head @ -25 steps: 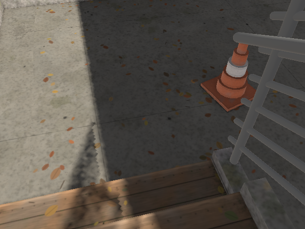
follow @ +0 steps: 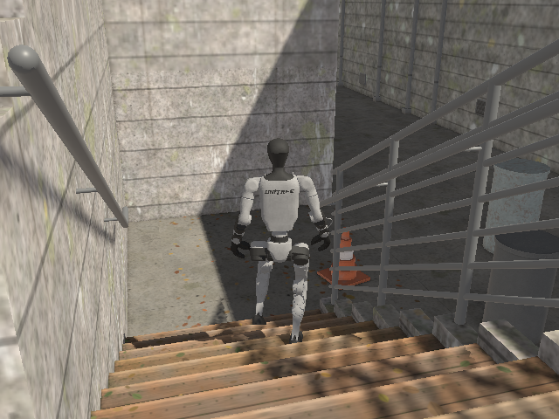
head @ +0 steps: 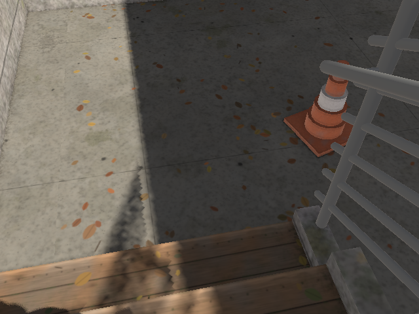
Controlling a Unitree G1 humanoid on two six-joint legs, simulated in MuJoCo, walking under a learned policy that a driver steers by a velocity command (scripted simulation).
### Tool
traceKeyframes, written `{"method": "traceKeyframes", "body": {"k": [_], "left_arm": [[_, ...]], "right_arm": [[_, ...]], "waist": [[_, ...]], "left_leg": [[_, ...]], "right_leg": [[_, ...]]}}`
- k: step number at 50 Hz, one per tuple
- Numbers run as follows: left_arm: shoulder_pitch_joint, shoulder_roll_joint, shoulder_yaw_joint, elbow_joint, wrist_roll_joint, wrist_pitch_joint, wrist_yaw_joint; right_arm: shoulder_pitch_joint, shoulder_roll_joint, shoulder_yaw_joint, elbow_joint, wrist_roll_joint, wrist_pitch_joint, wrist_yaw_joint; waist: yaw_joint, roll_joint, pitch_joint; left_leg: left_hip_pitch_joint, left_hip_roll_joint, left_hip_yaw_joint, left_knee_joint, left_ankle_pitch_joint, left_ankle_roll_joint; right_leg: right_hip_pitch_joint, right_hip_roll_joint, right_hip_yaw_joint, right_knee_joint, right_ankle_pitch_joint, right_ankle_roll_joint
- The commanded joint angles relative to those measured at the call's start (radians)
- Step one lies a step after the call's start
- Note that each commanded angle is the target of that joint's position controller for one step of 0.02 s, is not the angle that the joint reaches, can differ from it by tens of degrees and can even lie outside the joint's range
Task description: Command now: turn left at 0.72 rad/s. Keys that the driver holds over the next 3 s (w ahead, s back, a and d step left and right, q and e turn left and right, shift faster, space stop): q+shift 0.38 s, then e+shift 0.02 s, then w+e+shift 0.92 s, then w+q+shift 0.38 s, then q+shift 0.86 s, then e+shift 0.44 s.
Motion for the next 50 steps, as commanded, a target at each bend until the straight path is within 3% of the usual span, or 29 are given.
{"method": "traceKeyframes", "body": {"k": [1,5,7,9,14,15,16,17,18,19,20,21,22,23,24,25,27,29,30,31,32,33,35,38,42,45,47,49,50], "left_arm": [[-0.037,0.055,0.015,-0.026,0.002,-0.090,0.083],[0.207,0.068,0.014,0.109,-0.006,-0.090,0.135],[0.202,0.095,0.017,0.131,0.017,-0.080,0.093],[0.105,0.167,0.045,0.124,0.037,-0.079,0.064],[0.094,0.160,0.073,0.210,0.017,-0.069,0.101],[0.093,0.153,0.073,0.238,0.030,-0.054,0.096],[0.045,0.180,0.084,0.233,0.029,-0.036,0.081],[0.041,0.174,0.081,0.243,0.059,-0.017,0.060],[0.066,0.093,0.072,0.231,0.053,-0.002,0.025],[0.117,-0.006,0.046,0.155,0.021,-0.021,0.004],[-0.028,0.043,0.037,0.035,-0.025,-0.058,0.008],[-0.102,0.094,0.030,-0.003,-0.054,-0.085,0.013],[0.007,0.114,0.028,0.065,-0.052,-0.085,0.015],[0.162,0.125,0.028,0.152,-0.033,-0.070,0.015],[0.203,0.089,0.013,0.166,0.012,-0.052,0.022],[0.187,0.061,0.001,0.169,0.037,-0.027,0.011],[0.098,0.072,0.007,0.168,0.015,-0.019,-0.010],[0.042,0.050,0.000,0.158,0.007,-0.026,-0.026],[0.047,0.047,-0.004,0.174,0.032,-0.031,-0.037],[0.033,0.051,-0.002,0.171,0.031,-0.035,-0.044],[-0.033,0.072,0.055,0.123,-0.105,-0.012,0.018],[-0.068,0.089,0.066,0.131,-0.127,0.010,0.036],[-0.067,0.062,0.086,0.139,-0.098,0.035,0.033],[-0.175,-0.001,0.101,0.123,-0.069,0.052,0.009],[-0.287,-0.012,0.110,0.101,-0.056,0.022,-0.011],[-0.388,-0.053,0.090,0.070,-0.078,-0.007,-0.015],[-0.417,-0.064,0.073,0.056,-0.059,-0.009,-0.016],[-0.204,-0.019,0.088,0.127,-0.054,0.004,0.008],[-0.056,0.018,0.101,0.179,-0.042,-0.002,0.015]], "right_arm": [[-0.006,-0.034,-0.002,-0.087,0.008,0.011,0.023],[-0.197,0.041,0.014,-0.112,-0.017,0.014,0.096],[-0.196,0.001,-0.010,-0.070,-0.024,0.031,0.115],[-0.157,-0.050,-0.039,-0.049,-0.022,0.033,0.111],[-0.100,-0.015,-0.064,0.016,-0.029,0.041,0.087],[0.004,-0.016,-0.078,0.078,-0.019,0.028,0.076],[0.154,-0.083,-0.111,0.137,-0.003,0.007,0.057],[0.298,-0.153,-0.152,0.201,-0.004,-0.010,0.035],[0.381,-0.226,-0.168,0.203,-0.015,-0.017,0.021],[0.450,-0.315,-0.178,0.167,-0.010,-0.019,0.013],[0.471,-0.291,-0.170,0.143,0.012,-0.028,0.032],[0.382,-0.220,-0.145,0.113,0.051,-0.042,0.053],[0.353,-0.135,-0.106,0.162,0.059,-0.051,0.094],[0.334,-0.057,-0.065,0.193,0.040,-0.044,0.135],[0.244,0.071,-0.004,0.174,0.038,-0.055,0.128],[0.202,0.058,0.009,0.185,0.033,-0.065,0.109],[0.179,-0.034,0.004,0.184,0.044,-0.092,0.053],[0.230,-0.064,0.009,0.225,0.002,-0.100,0.036],[0.230,-0.052,0.017,0.251,-0.025,-0.102,0.026],[0.256,-0.038,0.023,0.269,-0.033,-0.101,0.026],[0.208,-0.093,-0.031,0.268,0.186,-0.068,0.006],[0.262,-0.112,-0.027,0.275,0.181,-0.058,-0.005],[0.239,-0.070,-0.030,0.279,0.139,-0.047,-0.029],[0.335,0.012,-0.024,0.308,0.090,-0.047,-0.038],[0.385,0.032,-0.033,0.321,0.045,-0.067,-0.047],[0.432,0.026,-0.034,0.342,0.043,-0.072,-0.062],[0.475,0.018,-0.037,0.372,0.059,-0.049,-0.078],[0.451,-0.020,-0.044,0.368,0.064,-0.027,-0.078],[0.468,-0.020,-0.035,0.370,0.067,-0.012,-0.084]], "waist": [[0.022,-0.008,-0.041],[0.135,-0.074,0.100],[0.096,-0.104,0.147],[0.021,-0.116,0.156],[0.008,-0.087,0.209],[-0.020,-0.043,0.166],[-0.090,0.043,0.116],[-0.157,0.083,0.043],[-0.148,0.193,-0.094],[-0.113,0.242,-0.277],[-0.197,0.226,-0.248],[-0.214,0.180,-0.097],[-0.161,0.070,0.030],[-0.066,-0.007,0.116],[0.019,-0.009,0.200],[0.032,0.091,0.232],[-0.003,0.056,0.164],[-0.027,0.089,0.134],[-0.008,0.078,0.111],[-0.019,0.054,0.119],[0.021,-0.034,0.062],[-0.035,0.047,0.070],[-0.027,0.065,0.152],[-0.099,0.059,0.258],[-0.169,0.039,0.329],[-0.236,0.031,0.363],[-0.255,0.085,0.380],[-0.154,0.076,0.229],[-0.087,0.078,0.162]], "left_leg": [[-0.137,0.138,0.003,-0.014,0.042,-0.008],[-0.159,0.258,0.104,-0.659,0.368,0.026],[0.131,0.204,0.217,-0.799,0.362,0.058],[0.321,0.167,0.223,-0.807,0.269,0.070],[0.424,0.204,0.192,-1.022,0.156,0.123],[0.569,0.191,0.201,-1.050,0.242,0.126],[0.710,0.139,0.243,-1.205,0.342,0.126],[1.054,0.085,0.279,-1.259,0.427,0.140],[1.383,0.134,0.118,-1.078,0.546,0.207],[1.659,0.249,-0.076,-0.855,0.868,0.312],[1.680,0.392,-0.302,-0.976,0.741,0.422],[1.494,0.469,-0.379,-1.021,0.429,0.451],[1.216,0.487,-0.361,-1.043,0.045,0.425],[0.909,0.468,-0.351,-1.090,-0.300,0.400],[0.645,0.428,-0.333,-1.145,-0.454,0.341],[0.545,0.415,-0.374,-1.196,-0.558,0.353],[0.488,0.402,-0.342,-1.268,-0.573,0.358],[0.556,0.398,-0.269,-1.233,-0.539,0.360],[0.573,0.372,-0.226,-1.173,-0.450,0.340],[0.618,0.376,-0.186,-1.156,-0.423,0.333],[0.604,0.315,-0.068,-1.161,-0.389,0.228],[0.610,0.336,-0.083,-1.174,-0.411,0.227],[0.661,0.331,-0.001,-1.126,-0.526,0.203],[0.760,0.358,0.018,-1.090,-0.569,0.208],[0.864,0.347,0.112,-0.932,-0.457,0.192],[0.911,0.348,0.178,-0.824,-0.279,0.184],[0.928,0.361,0.194,-0.757,0.017,0.177],[0.946,0.370,0.244,-0.474,0.538,0.162],[0.867,0.379,0.250,-0.250,0.604,0.159]], "right_leg": [[0.307,-0.269,0.278,-0.316,0.636,-0.135],[0.422,-0.292,0.212,-0.329,0.235,-0.066],[0.195,-0.302,0.197,-0.458,0.136,-0.090],[0.103,-0.352,0.181,-0.489,0.161,-0.087],[0.333,-0.424,0.116,-0.374,0.245,0.030],[0.331,-0.384,0.048,-0.222,0.251,0.054],[0.363,-0.292,-0.020,-0.027,0.259,0.077],[0.226,-0.192,-0.070,0.223,0.251,0.088],[-0.032,-0.050,-0.030,0.610,-0.095,0.121],[-0.271,0.013,0.071,0.834,-0.120,0.140],[-0.549,0.032,0.137,0.910,-0.151,0.172],[-0.758,-0.018,0.187,0.918,-0.076,0.162],[-0.744,-0.082,0.247,0.841,0.080,0.114],[-0.645,-0.109,0.282,0.730,0.228,0.066],[-0.572,-0.144,0.329,0.459,0.516,0.023],[-0.576,-0.126,0.297,0.447,0.566,0.006],[-0.510,-0.092,0.275,0.199,0.727,0.021],[-0.574,-0.067,0.293,0.208,0.793,0.015],[-0.576,-0.057,0.310,0.239,0.874,-0.002],[-0.622,-0.044,0.311,0.243,0.888,-0.016],[-0.304,0.017,0.347,-0.115,1.088,0.017],[-0.261,0.040,0.325,-0.086,1.110,0.036],[-0.314,0.055,0.315,-0.217,1.205,0.051],[-0.368,0.062,0.309,-0.297,1.221,0.017],[-0.339,0.056,0.252,-0.483,1.262,-0.025],[-0.220,0.043,0.133,-0.680,1.212,-0.037],[-0.133,0.056,0.049,-0.706,1.023,-0.062],[0.150,0.142,-0.048,-0.676,0.863,-0.095],[0.339,0.164,-0.064,-0.679,0.828,-0.125]]}}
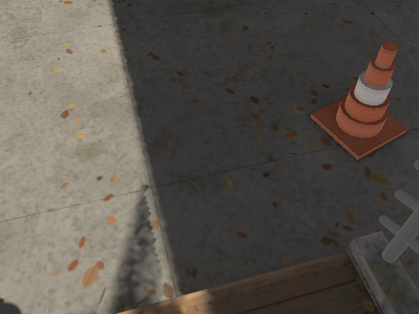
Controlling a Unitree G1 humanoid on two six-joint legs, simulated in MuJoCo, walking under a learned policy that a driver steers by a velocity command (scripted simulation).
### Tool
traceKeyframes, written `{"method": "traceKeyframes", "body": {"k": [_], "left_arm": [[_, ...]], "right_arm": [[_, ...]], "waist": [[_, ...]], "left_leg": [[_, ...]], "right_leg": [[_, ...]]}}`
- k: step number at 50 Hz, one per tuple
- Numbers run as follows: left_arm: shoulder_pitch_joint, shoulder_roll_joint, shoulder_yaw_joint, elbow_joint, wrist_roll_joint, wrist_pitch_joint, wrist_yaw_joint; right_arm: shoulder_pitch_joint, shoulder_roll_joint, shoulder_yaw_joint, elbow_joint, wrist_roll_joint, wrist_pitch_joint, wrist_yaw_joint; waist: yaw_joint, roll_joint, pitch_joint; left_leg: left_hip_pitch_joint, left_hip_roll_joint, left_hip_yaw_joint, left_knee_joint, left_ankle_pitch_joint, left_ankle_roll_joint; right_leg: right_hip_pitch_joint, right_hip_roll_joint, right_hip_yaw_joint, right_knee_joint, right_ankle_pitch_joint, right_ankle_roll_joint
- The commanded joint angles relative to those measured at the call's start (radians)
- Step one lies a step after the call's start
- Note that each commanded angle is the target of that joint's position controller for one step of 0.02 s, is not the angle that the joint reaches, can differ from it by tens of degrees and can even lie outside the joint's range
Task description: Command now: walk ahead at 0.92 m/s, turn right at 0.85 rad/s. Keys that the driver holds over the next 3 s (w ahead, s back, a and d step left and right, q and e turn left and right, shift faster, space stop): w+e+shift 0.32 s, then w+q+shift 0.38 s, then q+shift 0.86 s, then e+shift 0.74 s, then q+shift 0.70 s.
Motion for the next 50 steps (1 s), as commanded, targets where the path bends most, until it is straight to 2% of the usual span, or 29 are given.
{"method": "traceKeyframes", "body": {"k": [1,2,3,4,5,8,10,12,16,18,20,21,22,23,24,25,26,28,30,33,37,40,41,42,43,44,45,48,50], "left_arm": [[0.408,0.098,0.036,0.101,0.029,-0.013,0.020],[0.512,0.202,0.065,0.133,0.005,-0.006,0.031],[0.536,0.246,0.055,0.098,-0.028,0.001,0.043],[0.634,0.281,0.064,0.110,-0.029,0.029,0.067],[0.591,0.258,0.063,0.117,-0.033,0.047,0.097],[0.207,0.090,0.007,0.040,-0.020,0.011,0.084],[0.105,0.189,0.033,0.003,-0.006,-0.014,0.077],[0.130,0.064,0.017,0.047,-0.047,-0.056,0.077],[0.226,0.120,0.023,0.049,-0.019,-0.016,0.090],[0.219,0.100,0.017,0.048,0.011,-0.009,0.095],[0.103,0.118,0.029,0.030,0.025,-0.022,0.091],[0.052,0.006,0.018,0.019,0.023,-0.026,0.095],[0.138,-0.115,-0.023,-0.085,-0.024,-0.045,0.110],[0.309,-0.139,-0.047,-0.076,-0.034,-0.057,0.109],[0.250,-0.093,-0.044,-0.051,0.003,-0.044,0.099],[0.197,-0.046,-0.043,-0.084,0.042,-0.043,0.086],[0.003,-0.002,-0.037,-0.093,0.074,-0.036,0.074],[-0.174,0.021,-0.051,-0.171,0.008,-0.023,0.055],[-0.115,0.054,-0.026,-0.096,0.015,-0.008,0.029],[-0.226,0.068,-0.020,-0.118,0.017,-0.036,0.021],[-0.341,-0.043,-0.047,-0.160,-0.012,-0.057,0.007],[-0.104,-0.033,-0.036,-0.092,-0.017,-0.100,0.039],[0.017,-0.011,-0.026,-0.063,-0.010,-0.106,0.048],[0.154,0.057,0.016,-0.086,-0.063,-0.131,0.025],[0.403,0.087,0.020,-0.005,-0.062,-0.113,0.032],[0.455,0.120,0.008,0.014,-0.011,-0.106,0.047],[0.414,0.145,0.024,0.005,-0.001,-0.116,0.043],[0.282,0.134,0.038,-0.024,-0.026,-0.074,0.062],[0.074,0.030,-0.003,-0.049,-0.038,-0.063,0.090]], "right_arm": [[0.061,-0.107,-0.009,0.004,0.004,0.029,-0.015],[-0.046,-0.085,-0.016,-0.026,-0.030,0.019,-0.005],[-0.031,-0.096,-0.014,-0.136,0.012,0.003,0.006],[-0.205,-0.142,-0.012,-0.235,0.045,-0.020,0.019],[-0.284,-0.146,-0.010,-0.253,0.022,-0.026,0.018],[-0.280,-0.146,-0.026,-0.227,-0.013,0.020,0.038],[-0.085,-0.062,-0.011,-0.153,-0.038,0.046,0.048],[-0.115,-0.089,-0.031,-0.140,0.011,0.032,0.064],[-0.291,-0.088,-0.025,-0.214,0.030,0.030,0.090],[-0.073,-0.098,-0.041,-0.130,0.040,0.016,0.090],[0.369,-0.174,-0.087,0.020,0.031,0.024,0.063],[0.400,-0.148,-0.084,0.041,0.028,0.025,0.075],[0.295,-0.103,-0.024,0.033,0.002,0.007,0.088],[0.209,-0.067,-0.011,0.019,-0.002,0.008,0.095],[0.195,-0.044,-0.013,0.006,0.009,0.008,0.102],[0.095,-0.186,-0.046,-0.034,0.003,-0.005,0.084],[0.023,-0.121,-0.029,-0.027,0.009,-0.020,0.075],[-0.076,-0.075,0.001,-0.057,-0.009,-0.041,0.047],[-0.070,-0.168,-0.031,-0.082,0.013,-0.025,0.030],[0.100,-0.048,-0.017,-0.048,0.055,-0.032,0.036],[0.192,-0.015,-0.011,-0.017,0.013,-0.008,0.054],[0.217,-0.007,-0.008,0.028,0.003,0.024,0.035],[0.183,-0.028,-0.013,0.028,0.004,0.035,0.026],[0.058,0.017,-0.014,-0.015,0.091,0.036,0.028],[-0.077,-0.005,-0.016,-0.073,0.065,0.034,0.025],[0.001,0.025,-0.013,-0.141,0.083,0.011,0.020],[0.096,-0.015,-0.018,-0.193,0.122,0.001,0.027],[-0.146,-0.040,-0.032,-0.302,0.095,0.021,0.008],[-0.201,-0.007,-0.039,-0.317,0.077,0.065,0.026]], "waist": [[0.235,0.019,-0.065],[0.305,-0.123,-0.103],[0.271,-0.140,-0.363],[0.355,-0.093,-0.476],[0.311,-0.007,-0.330],[0.062,0.203,0.106],[-0.026,0.041,0.003],[0.003,0.015,-0.022],[0.102,-0.044,0.009],[0.002,-0.074,-0.006],[-0.258,0.087,-0.071],[-0.281,0.233,0.040],[-0.037,0.452,0.086],[0.093,0.465,-0.045],[0.093,0.182,-0.026],[0.119,0.196,-0.012],[0.106,0.006,0.101],[0.144,-0.030,0.251],[0.118,0.113,0.159],[0.037,0.005,0.131],[-0.120,0.088,0.086],[-0.042,0.074,0.017],[0.036,0.064,-0.032],[0.175,0.054,-0.102],[0.303,0.001,-0.217],[0.257,-0.120,-0.309],[0.199,-0.313,-0.433],[0.163,-0.086,-0.408],[0.028,0.019,-0.106]], "left_leg": [[-0.445,0.182,-0.154,0.505,1.190,0.065],[-0.838,0.019,-0.131,0.941,0.163,0.068],[-1.101,0.059,-0.272,1.071,0.042,0.036],[-1.279,0.002,-0.319,0.972,0.163,-0.027],[-1.318,0.033,-0.337,0.781,0.208,-0.036],[-0.789,0.113,-0.408,-0.006,0.527,-0.078],[-0.291,-0.004,-0.251,-0.089,0.772,-0.097],[-0.335,0.059,-0.390,-0.337,1.415,-0.055],[-0.209,-0.034,-0.377,-0.492,1.269,-0.026],[-0.094,-0.032,-0.329,-0.549,1.311,-0.004],[0.190,-0.031,-0.234,-0.709,1.260,0.013],[0.201,0.065,-0.418,-0.714,1.157,0.097],[0.227,0.120,-0.530,-0.348,1.672,0.006],[0.319,0.201,-0.749,-0.416,1.564,0.049],[0.221,0.209,-0.855,-0.524,1.170,0.143],[0.077,0.347,-1.149,-0.699,0.599,0.291],[-0.118,0.286,-1.169,-0.757,0.382,0.283],[-0.594,0.131,-1.048,-0.861,0.285,0.277],[-0.780,0.064,-0.860,-0.881,0.514,0.284],[-0.298,0.018,-0.812,-0.605,0.704,0.291],[-0.212,-0.085,-0.721,-0.528,0.819,0.215],[-0.170,-0.154,-0.673,-0.151,0.959,0.146],[-0.205,-0.181,-0.650,0.038,0.926,0.147],[-0.455,-0.195,-0.685,0.285,0.714,0.051],[-0.661,-0.230,-0.568,0.592,0.135,0.025],[-0.883,-0.202,-0.571,0.755,0.007,0.017],[-1.070,-0.146,-0.571,0.740,0.089,-0.046],[-1.175,0.008,-0.420,0.763,0.363,-0.036],[-0.945,0.092,-0.431,0.332,0.477,-0.052]], "right_leg": [[0.656,0.045,-0.031,-0.039,-0.071,-0.106],[0.943,-0.057,0.116,0.165,0.012,-0.191],[1.259,-0.240,0.354,0.413,0.394,-0.271],[1.353,-0.352,0.652,0.135,0.015,-0.405],[1.146,-0.362,0.757,-0.055,-0.311,-0.371],[0.072,-0.172,0.485,-0.094,-0.458,-0.242],[-0.224,-0.041,0.354,-0.060,-0.255,-0.220],[-0.140,0.031,0.315,0.084,-0.518,-0.127],[-0.100,0.062,0.376,0.317,-0.620,-0.091],[-0.028,0.061,0.351,0.526,-0.508,-0.075],[-0.031,0.098,0.244,1.120,-0.207,-0.050],[-0.281,0.271,0.234,1.689,-0.845,-0.041],[-0.602,0.267,0.292,1.832,-1.017,-0.058],[-0.730,0.176,0.276,1.724,-0.953,-0.073],[-0.786,0.129,0.232,1.662,-0.896,-0.075],[-0.813,0.026,0.232,1.484,-0.890,-0.010],[-0.820,-0.059,0.253,1.368,-0.723,0.040],[-0.532,-0.088,0.211,0.782,-0.439,0.147],[-0.048,-0.067,0.162,0.590,-0.188,0.184],[-0.382,-0.068,0.170,0.377,0.105,0.120],[-0.079,0.044,0.072,-0.008,0.134,0.122],[0.227,0.050,0.102,-0.212,0.290,0.148],[0.360,0.010,0.123,-0.317,0.418,0.147],[0.682,-0.104,0.285,-0.345,0.528,0.103],[0.959,-0.237,0.297,-0.130,0.689,0.085],[1.138,-0.358,0.282,0.232,1.255,0.105],[1.278,-0.494,0.389,0.330,1.343,-0.067],[0.894,-0.503,0.515,0.062,0.363,-0.179],[0.334,-0.413,0.320,-0.128,0.250,-0.074]]}}
Over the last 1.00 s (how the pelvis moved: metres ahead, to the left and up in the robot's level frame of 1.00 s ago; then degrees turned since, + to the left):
0.38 0.19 -0.22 6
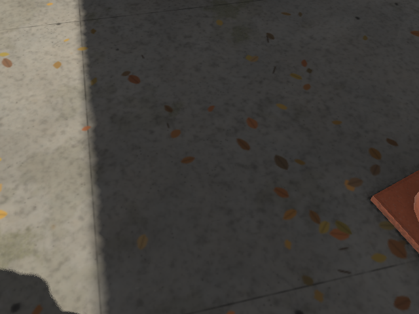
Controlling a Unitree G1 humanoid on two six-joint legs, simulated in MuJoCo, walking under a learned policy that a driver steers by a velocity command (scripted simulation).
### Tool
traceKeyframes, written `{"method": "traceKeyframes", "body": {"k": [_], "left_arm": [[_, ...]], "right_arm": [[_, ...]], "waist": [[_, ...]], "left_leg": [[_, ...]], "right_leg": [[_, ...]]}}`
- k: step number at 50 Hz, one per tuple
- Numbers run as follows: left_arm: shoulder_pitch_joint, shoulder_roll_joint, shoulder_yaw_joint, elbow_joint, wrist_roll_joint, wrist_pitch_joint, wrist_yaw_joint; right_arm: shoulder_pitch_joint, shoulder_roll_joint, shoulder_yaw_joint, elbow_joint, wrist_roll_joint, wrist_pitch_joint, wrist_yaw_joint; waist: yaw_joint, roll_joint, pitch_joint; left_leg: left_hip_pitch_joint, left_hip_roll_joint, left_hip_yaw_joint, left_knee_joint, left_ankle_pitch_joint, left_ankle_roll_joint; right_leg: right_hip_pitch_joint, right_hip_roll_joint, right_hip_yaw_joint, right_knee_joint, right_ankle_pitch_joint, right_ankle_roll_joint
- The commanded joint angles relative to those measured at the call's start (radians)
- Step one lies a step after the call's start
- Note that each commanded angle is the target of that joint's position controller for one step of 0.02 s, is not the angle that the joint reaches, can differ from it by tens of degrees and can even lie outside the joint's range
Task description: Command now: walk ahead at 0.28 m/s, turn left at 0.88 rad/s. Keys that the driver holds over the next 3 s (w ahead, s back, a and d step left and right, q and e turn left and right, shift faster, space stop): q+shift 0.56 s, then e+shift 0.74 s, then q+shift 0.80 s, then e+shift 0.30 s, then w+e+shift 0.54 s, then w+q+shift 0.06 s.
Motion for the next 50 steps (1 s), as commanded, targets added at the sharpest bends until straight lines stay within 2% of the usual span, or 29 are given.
{"method": "traceKeyframes", "body": {"k": [1,2,4,7,9,10,11,12,13,14,15,16,18,21,24,25,28,29,31,32,33,34,35,36,38,40,44,47,50], "left_arm": [[-0.102,0.067,0.004,-0.088,-0.002,-0.003,0.027],[-0.178,0.106,0.011,-0.104,-0.009,0.001,0.037],[-0.160,0.155,0.020,-0.111,-0.019,0.008,0.053],[-0.130,0.202,0.041,-0.102,-0.067,0.019,0.057],[-0.087,0.257,0.062,-0.106,-0.068,0.027,0.053],[-0.077,0.254,0.065,-0.115,-0.060,0.025,0.045],[0.015,0.138,0.032,-0.118,0.002,0.022,0.022],[0.101,0.106,0.002,-0.186,0.013,0.010,-0.002],[0.024,0.208,0.011,-0.185,0.000,0.003,-0.014],[-0.011,0.243,0.026,-0.193,-0.014,0.019,-0.007],[-0.037,0.227,0.027,-0.199,-0.002,0.037,0.009],[-0.040,0.218,0.027,-0.199,0.005,0.054,0.020],[-0.045,0.168,0.018,-0.189,0.002,0.080,0.017],[-0.108,0.121,0.007,-0.208,-0.007,0.084,0.011],[-0.157,0.143,0.018,-0.220,-0.017,0.096,0.033],[-0.158,0.132,0.018,-0.225,-0.013,0.093,0.027],[-0.195,0.125,0.019,-0.232,-0.015,0.084,0.004],[-0.172,0.124,0.016,-0.224,-0.013,0.079,0.003],[-0.076,0.152,0.028,-0.188,-0.001,0.071,0.000],[-0.086,0.181,0.030,-0.199,0.016,0.073,-0.001],[-0.119,0.228,0.032,-0.227,0.053,0.087,-0.003],[-0.126,0.183,0.022,-0.232,0.064,0.079,-0.005],[-0.163,0.107,-0.004,-0.240,0.044,0.074,-0.006],[-0.161,0.092,-0.012,-0.230,0.019,0.072,-0.009],[-0.136,0.202,0.025,-0.233,-0.023,0.090,-0.005],[-0.061,0.269,0.057,-0.232,-0.026,0.108,0.002],[-0.007,0.245,0.066,-0.236,-0.038,0.127,0.008],[0.004,0.233,0.071,-0.245,-0.046,0.134,-0.004],[-0.004,0.226,0.075,-0.260,-0.058,0.134,0.012]], "right_arm": [[-0.017,-0.009,-0.008,-0.155,-0.010,0.013,0.018],[-0.037,-0.020,-0.015,-0.182,-0.002,-0.004,0.022],[-0.035,-0.022,-0.022,-0.164,-0.023,-0.017,0.049],[-0.076,-0.069,-0.030,-0.218,-0.021,0.014,0.083],[-0.030,-0.143,-0.052,-0.237,-0.034,0.019,0.084],[0.086,-0.197,-0.073,-0.201,-0.037,0.017,0.083],[0.063,-0.276,-0.085,-0.188,-0.007,0.025,0.063],[-0.004,-0.377,-0.090,-0.268,-0.077,0.014,0.059],[-0.026,-0.336,-0.087,-0.330,-0.090,0.021,0.060],[-0.099,-0.312,-0.077,-0.355,-0.073,0.015,0.058],[-0.161,-0.291,-0.073,-0.359,-0.037,0.021,0.058],[-0.199,-0.275,-0.069,-0.371,-0.015,0.027,0.053],[-0.231,-0.245,-0.067,-0.395,-0.031,0.039,0.033],[-0.180,-0.289,-0.086,-0.381,-0.025,0.063,0.005],[-0.191,-0.265,-0.083,-0.391,-0.026,0.072,-0.008],[-0.179,-0.244,-0.079,-0.381,-0.012,0.083,-0.009],[-0.198,-0.250,-0.078,-0.388,-0.022,0.091,0.001],[-0.220,-0.214,-0.065,-0.392,-0.033,0.087,0.003],[-0.225,-0.173,-0.049,-0.379,-0.027,0.078,0.000],[-0.144,-0.117,-0.031,-0.358,-0.040,0.074,0.002],[-0.041,-0.104,-0.022,-0.343,-0.049,0.065,0.009],[-0.037,-0.172,-0.039,-0.338,-0.052,0.052,0.008],[-0.091,-0.202,-0.043,-0.317,-0.056,0.049,0.002],[-0.107,-0.171,-0.033,-0.306,-0.073,0.053,0.000],[-0.169,-0.153,-0.031,-0.316,-0.075,0.051,0.001],[-0.213,-0.131,-0.027,-0.315,-0.058,0.039,0.003],[-0.236,-0.138,-0.040,-0.290,-0.031,0.030,0.000],[-0.210,-0.114,-0.035,-0.261,-0.026,0.017,0.025],[-0.130,-0.162,-0.060,-0.209,-0.037,0.010,0.026]], "waist": [[-0.038,-0.030,-0.061],[-0.047,-0.077,-0.049],[-0.025,-0.114,-0.144],[-0.037,-0.082,-0.148],[-0.078,-0.062,-0.164],[-0.144,-0.007,-0.218],[-0.044,0.251,-0.185],[0.049,0.376,-0.397],[-0.039,0.162,-0.491],[-0.007,0.058,-0.378],[0.040,-0.043,-0.289],[0.077,-0.049,-0.234],[0.097,-0.022,-0.204],[0.094,-0.017,-0.275],[0.088,0.056,-0.227],[0.084,0.070,-0.236],[0.065,0.121,-0.220],[0.073,0.143,-0.230],[0.105,0.187,-0.247],[0.068,0.064,-0.256],[0.016,-0.216,-0.243],[0.009,-0.278,-0.248],[0.026,-0.194,-0.190],[0.021,-0.142,-0.171],[0.047,-0.122,-0.103],[0.083,-0.128,-0.104],[0.103,-0.210,-0.149],[0.082,-0.217,-0.208],[0.047,-0.176,-0.214]], "left_leg": [[-0.058,0.131,-0.003,-0.429,0.222,-0.015],[0.076,0.103,0.028,-0.648,0.393,-0.014],[0.270,0.013,0.121,-0.872,0.640,0.005],[0.318,-0.013,0.143,-0.965,0.576,0.068],[0.412,-0.067,0.162,-1.042,0.501,0.142],[0.632,-0.088,0.130,-1.143,0.577,0.200],[0.806,0.019,-0.063,-1.161,1.087,0.271],[1.047,0.302,-0.587,-1.175,1.188,0.550],[1.075,0.310,-0.625,-1.252,0.998,0.521],[0.922,0.268,-0.558,-1.272,0.868,0.459],[0.766,0.206,-0.496,-1.279,0.839,0.404],[0.630,0.168,-0.436,-1.287,0.861,0.368],[0.486,0.092,-0.353,-1.296,0.843,0.312],[0.485,0.082,-0.404,-1.280,0.817,0.295],[0.413,0.029,-0.415,-1.279,0.634,0.236],[0.423,0.008,-0.416,-1.275,0.585,0.221],[0.388,-0.006,-0.459,-1.268,0.523,0.204],[0.416,0.003,-0.445,-1.234,0.539,0.201],[0.401,-0.018,-0.413,-1.146,0.490,0.152],[0.331,-0.076,-0.343,-1.031,0.225,0.105],[0.196,-0.223,-0.209,-0.851,-0.104,0.037],[0.202,-0.146,-0.205,-0.715,-0.101,-0.018],[0.247,-0.090,-0.203,-0.710,-0.018,-0.042],[0.271,-0.065,-0.126,-0.741,0.040,-0.062],[0.253,-0.065,-0.049,-0.833,0.072,-0.067],[0.278,-0.101,-0.005,-0.914,0.056,-0.058],[0.267,-0.112,-0.036,-1.022,0.078,-0.024],[0.385,-0.123,-0.042,-1.151,0.130,-0.010],[0.659,-0.035,-0.037,-1.378,0.389,0.033]], "right_leg": [[-0.011,-0.356,0.182,-0.197,0.778,-0.149],[-0.126,-0.292,0.080,-0.202,0.734,-0.112],[-0.086,-0.230,-0.010,-0.151,0.739,-0.081],[0.061,-0.279,-0.052,-0.085,0.941,-0.038],[0.131,-0.269,-0.080,0.133,1.019,-0.021],[0.032,-0.233,-0.080,0.367,0.865,0.009],[-0.183,-0.065,-0.104,0.663,-0.156,0.061],[-0.461,0.084,0.100,1.010,-0.431,0.104],[-0.510,0.043,0.239,1.021,-0.344,0.084],[-0.508,0.019,0.252,0.937,-0.251,0.069],[-0.477,-0.008,0.243,0.838,-0.214,0.072],[-0.423,-0.017,0.235,0.742,-0.192,0.071],[-0.310,-0.009,0.212,0.550,-0.153,0.071],[-0.258,0.026,0.220,0.419,-0.076,0.087],[-0.237,0.047,0.237,0.324,-0.006,0.102],[-0.214,0.055,0.237,0.260,0.020,0.100],[-0.110,0.073,0.219,0.159,0.065,0.079],[-0.093,0.053,0.224,0.114,0.056,0.070],[0.075,-0.005,0.220,-0.097,0.222,0.038],[0.185,-0.142,0.337,-0.144,0.315,-0.023],[0.251,-0.315,0.558,-0.180,0.505,-0.183],[0.147,-0.400,0.756,-0.241,0.365,-0.284],[0.087,-0.318,0.677,-0.228,0.271,-0.242],[0.080,-0.246,0.591,-0.220,0.193,-0.199],[0.080,-0.159,0.557,-0.200,0.181,-0.154],[0.118,-0.123,0.551,-0.188,0.222,-0.146],[0.233,-0.120,0.648,-0.197,0.202,-0.149],[0.238,-0.109,0.663,-0.167,0.300,-0.167],[0.048,-0.035,0.618,-0.117,0.173,-0.085]]}}
Over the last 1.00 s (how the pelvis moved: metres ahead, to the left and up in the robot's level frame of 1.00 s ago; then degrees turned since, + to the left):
0.85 -0.12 -0.39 0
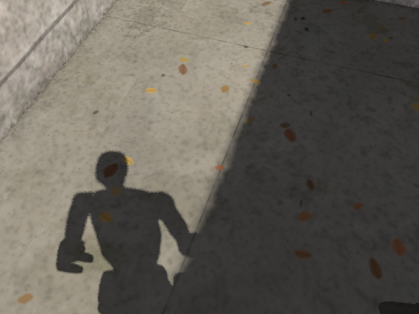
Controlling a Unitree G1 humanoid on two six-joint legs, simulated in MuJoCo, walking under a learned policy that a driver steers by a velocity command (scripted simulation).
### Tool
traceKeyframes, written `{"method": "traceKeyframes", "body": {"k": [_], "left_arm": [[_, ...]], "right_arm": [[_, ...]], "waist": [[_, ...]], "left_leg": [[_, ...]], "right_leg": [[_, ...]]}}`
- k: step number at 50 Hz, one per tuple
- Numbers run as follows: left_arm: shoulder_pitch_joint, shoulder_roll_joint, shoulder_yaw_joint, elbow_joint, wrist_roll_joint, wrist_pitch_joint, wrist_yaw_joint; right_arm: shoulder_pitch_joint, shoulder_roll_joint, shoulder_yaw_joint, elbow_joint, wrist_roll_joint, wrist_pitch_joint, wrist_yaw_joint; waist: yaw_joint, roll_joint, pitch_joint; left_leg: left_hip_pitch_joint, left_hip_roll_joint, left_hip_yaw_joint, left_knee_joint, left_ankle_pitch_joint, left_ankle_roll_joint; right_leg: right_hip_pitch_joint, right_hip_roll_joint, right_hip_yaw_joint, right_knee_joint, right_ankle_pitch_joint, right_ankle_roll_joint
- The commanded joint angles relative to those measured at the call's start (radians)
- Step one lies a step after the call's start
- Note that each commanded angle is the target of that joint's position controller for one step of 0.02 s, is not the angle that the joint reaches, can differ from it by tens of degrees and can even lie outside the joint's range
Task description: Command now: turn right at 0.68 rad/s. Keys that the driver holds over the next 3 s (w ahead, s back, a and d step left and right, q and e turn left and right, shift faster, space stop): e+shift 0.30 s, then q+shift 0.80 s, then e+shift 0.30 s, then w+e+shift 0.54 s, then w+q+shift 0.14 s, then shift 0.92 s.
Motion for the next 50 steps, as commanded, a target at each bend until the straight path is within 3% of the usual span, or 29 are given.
{"method": "traceKeyframes", "body": {"k": [1,2,3,4,6,7,9,12,15,17,19,20,21,22,23,24,26,31,34,36,39,43,44,45,46,47,48,49,50], "left_arm": [[-0.045,0.092,0.025,-0.097,-0.011,-0.014,0.015],[-0.040,0.106,0.032,-0.132,-0.010,-0.024,0.016],[-0.022,0.180,0.054,-0.122,0.013,-0.024,0.014],[0.026,0.209,0.068,-0.090,0.006,-0.016,0.015],[0.036,0.158,0.053,-0.079,0.018,0.010,0.020],[0.025,0.118,0.035,-0.085,0.019,0.015,0.005],[-0.047,0.087,0.022,-0.133,-0.003,0.012,-0.014],[-0.123,0.066,0.002,-0.184,0.001,0.002,-0.038],[-0.089,0.096,0.017,-0.196,0.010,0.012,-0.038],[-0.089,0.091,0.020,-0.197,0.016,0.022,-0.031],[0.005,0.087,0.023,-0.170,0.028,0.012,-0.030],[0.067,0.146,0.033,-0.161,0.038,0.002,-0.016],[0.068,0.175,0.012,-0.182,0.069,-0.011,0.005],[0.115,0.077,-0.016,-0.135,0.085,-0.024,-0.002],[0.069,0.088,-0.011,-0.111,0.078,-0.037,-0.013],[-0.003,0.100,-0.004,-0.097,0.065,-0.045,-0.012],[-0.080,0.143,0.010,-0.098,0.057,-0.043,0.009],[-0.127,0.061,-0.006,-0.088,0.069,-0.035,0.044],[-0.135,0.064,-0.008,-0.064,0.068,-0.037,0.058],[-0.140,0.106,0.011,-0.060,0.065,-0.030,0.068],[-0.127,0.124,0.025,-0.063,0.050,-0.030,0.047],[-0.161,0.143,0.035,-0.042,0.022,-0.043,0.013],[-0.134,0.118,0.033,-0.026,0.010,-0.042,0.001],[-0.095,0.080,0.027,-0.017,0.029,-0.037,-0.009],[-0.183,0.050,0.011,-0.101,0.067,-0.034,-0.002],[-0.273,0.086,0.015,-0.124,0.058,-0.035,0.007],[-0.282,0.097,0.019,-0.130,0.034,-0.038,0.010],[-0.260,0.100,0.022,-0.118,0.032,-0.041,0.019],[-0.240,0.119,0.028,-0.098,0.048,-0.043,0.032]], "right_arm": [[0.085,-0.170,-0.057,-0.028,-0.024,-0.008,-0.011],[0.065,-0.210,-0.062,-0.031,-0.067,-0.006,-0.007],[0.005,-0.163,-0.052,-0.050,-0.071,-0.012,-0.014],[-0.033,-0.106,-0.036,-0.067,-0.060,-0.013,-0.019],[-0.050,-0.089,-0.029,-0.061,-0.025,-0.014,-0.027],[-0.039,-0.096,-0.027,-0.059,-0.015,-0.014,-0.032],[0.027,-0.115,-0.030,-0.041,-0.019,-0.005,-0.031],[0.068,-0.145,-0.040,-0.031,-0.024,0.011,-0.030],[0.037,-0.211,-0.060,-0.023,-0.013,0.000,-0.007],[0.060,-0.204,-0.056,-0.007,0.017,-0.018,0.013],[0.067,-0.178,-0.041,0.015,0.042,-0.031,0.019],[0.097,-0.127,-0.019,0.017,0.013,-0.044,0.023],[0.112,-0.024,0.036,-0.007,-0.050,-0.053,0.041],[0.156,-0.091,0.014,0.060,-0.013,-0.039,0.046],[0.102,-0.150,0.000,0.044,0.023,-0.025,0.044],[0.071,-0.154,-0.002,0.035,0.027,-0.013,0.032],[0.090,-0.183,-0.017,0.058,0.012,0.023,-0.003],[0.149,-0.140,-0.027,0.035,0.018,0.068,-0.033],[0.111,-0.129,-0.027,-0.018,-0.001,0.066,-0.020],[0.112,-0.093,-0.016,-0.049,-0.006,0.061,-0.001],[0.112,-0.106,-0.022,-0.076,0.005,0.068,0.026],[0.196,-0.109,-0.038,-0.086,0.006,0.085,0.028],[0.239,-0.129,-0.049,-0.072,0.002,0.090,0.020],[0.290,-0.224,-0.081,-0.065,0.001,0.084,0.002],[0.270,-0.349,-0.100,-0.109,-0.013,0.064,-0.009],[0.278,-0.332,-0.094,-0.121,-0.048,0.025,0.014],[0.247,-0.308,-0.083,-0.109,-0.042,-0.002,0.021],[0.200,-0.301,-0.083,-0.101,-0.020,-0.011,0.022],[0.129,-0.264,-0.072,-0.115,0.000,-0.011,0.009]], "waist": [[-0.044,0.028,-0.206],[-0.013,0.273,-0.175],[0.000,0.207,-0.142],[0.015,0.146,-0.143],[0.014,0.128,-0.110],[-0.005,0.114,-0.104],[-0.047,0.138,-0.089],[-0.102,0.181,-0.085],[-0.061,0.199,-0.108],[-0.058,0.196,-0.110],[0.003,0.148,-0.144],[0.016,0.018,-0.226],[-0.010,-0.252,-0.382],[0.038,-0.135,-0.483],[0.027,-0.109,-0.375],[0.004,-0.107,-0.271],[-0.020,-0.112,-0.159],[-0.038,-0.110,-0.104],[-0.033,-0.113,-0.094],[-0.032,-0.110,-0.100],[-0.036,-0.086,-0.134],[-0.097,-0.085,-0.163],[-0.104,-0.016,-0.154],[-0.104,0.195,-0.118],[-0.081,0.435,-0.084],[-0.142,0.264,-0.206],[-0.114,0.193,-0.165],[-0.075,0.145,-0.142],[-0.041,0.137,-0.109]], "left_leg": [[0.261,0.227,-0.117,-0.136,0.303,0.106],[0.203,0.433,-0.303,-0.131,0.598,0.244],[0.171,0.503,-0.269,-0.119,0.720,0.288],[0.175,0.437,-0.173,-0.096,0.696,0.250],[0.183,0.360,-0.052,-0.051,0.730,0.194],[0.186,0.355,-0.006,-0.052,0.767,0.196],[0.236,0.341,0.038,-0.059,0.733,0.206],[0.274,0.347,0.093,-0.055,0.696,0.215],[0.147,0.358,0.171,-0.031,0.700,0.196],[0.110,0.360,0.154,0.017,0.697,0.192],[0.044,0.318,0.185,0.156,0.670,0.135],[-0.120,0.256,0.229,0.302,0.456,0.058],[-0.345,0.180,0.198,0.566,-0.394,-0.030],[-0.254,0.180,0.020,0.639,-0.463,-0.053],[-0.265,0.191,0.014,0.645,-0.443,-0.048],[-0.307,0.199,0.038,0.612,-0.404,-0.042],[-0.281,0.166,0.076,0.664,-0.270,-0.059],[-0.336,0.165,0.117,0.706,-0.108,-0.087],[-0.351,0.195,0.125,0.610,-0.057,-0.071],[-0.327,0.210,0.154,0.523,-0.055,-0.064],[-0.241,0.212,0.171,0.430,-0.118,-0.025],[-0.093,0.170,0.249,0.214,-0.004,0.045],[-0.016,0.138,0.232,0.112,0.085,0.083],[0.103,0.207,0.054,-0.011,0.429,0.151],[0.191,0.432,-0.399,-0.072,0.663,0.345],[0.173,0.484,-0.466,-0.138,0.508,0.434],[0.168,0.441,-0.398,-0.160,0.374,0.387],[0.157,0.392,-0.344,-0.155,0.295,0.324],[0.127,0.354,-0.288,-0.121,0.343,0.275]], "right_leg": [[-0.073,-0.064,0.122,0.103,-0.256,-0.046],[-0.227,0.039,-0.079,0.322,-0.464,0.007],[-0.281,-0.056,-0.103,0.531,-0.457,0.046],[-0.274,-0.069,-0.127,0.597,-0.404,0.058],[-0.335,-0.084,-0.161,0.726,-0.305,0.081],[-0.363,-0.109,-0.190,0.761,-0.266,0.089],[-0.401,-0.146,-0.244,0.671,-0.205,0.103],[-0.371,-0.189,-0.301,0.493,-0.188,0.109],[-0.163,-0.172,-0.376,0.371,-0.182,0.077],[-0.055,-0.127,-0.392,0.244,-0.187,0.048],[0.188,-0.087,-0.370,-0.040,0.005,-0.020],[0.445,-0.197,-0.230,-0.043,0.420,-0.061],[0.668,-0.540,0.082,0.027,0.981,-0.251],[0.533,-0.612,0.060,0.007,0.896,-0.370],[0.447,-0.532,-0.029,-0.030,0.688,-0.340],[0.388,-0.466,-0.097,-0.056,0.520,-0.274],[0.232,-0.432,-0.183,-0.106,0.434,-0.237],[0.194,-0.444,-0.288,-0.204,0.068,-0.215],[0.210,-0.473,-0.317,-0.212,0.049,-0.219],[0.227,-0.485,-0.362,-0.196,0.066,-0.209],[0.241,-0.511,-0.380,-0.164,0.120,-0.197],[0.233,-0.525,-0.454,-0.036,0.120,-0.123],[0.178,-0.470,-0.504,0.084,0.016,-0.062],[0.011,-0.360,-0.580,0.329,-0.180,0.019],[-0.341,-0.183,-0.524,0.638,-0.576,0.111],[-0.373,-0.150,-0.297,0.802,-0.593,0.091],[-0.409,-0.159,-0.245,0.816,-0.498,0.057],[-0.418,-0.174,-0.218,0.782,-0.391,0.032],[-0.417,-0.188,-0.196,0.738,-0.318,0.035]]}}
Over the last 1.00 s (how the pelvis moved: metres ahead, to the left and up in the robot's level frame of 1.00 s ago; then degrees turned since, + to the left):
0.32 -0.02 0.01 26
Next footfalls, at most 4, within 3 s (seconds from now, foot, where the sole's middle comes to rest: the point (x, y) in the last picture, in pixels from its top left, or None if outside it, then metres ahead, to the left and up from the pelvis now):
0.40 right None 0.04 -0.18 -0.77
0.90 left None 0.05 0.07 -0.77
1.36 right None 0.13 -0.14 -0.77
1.64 left None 0.13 0.13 -0.77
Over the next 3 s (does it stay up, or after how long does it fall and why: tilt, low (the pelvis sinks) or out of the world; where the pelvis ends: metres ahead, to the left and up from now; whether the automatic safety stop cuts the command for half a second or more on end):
stays up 0.71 -0.25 -0.01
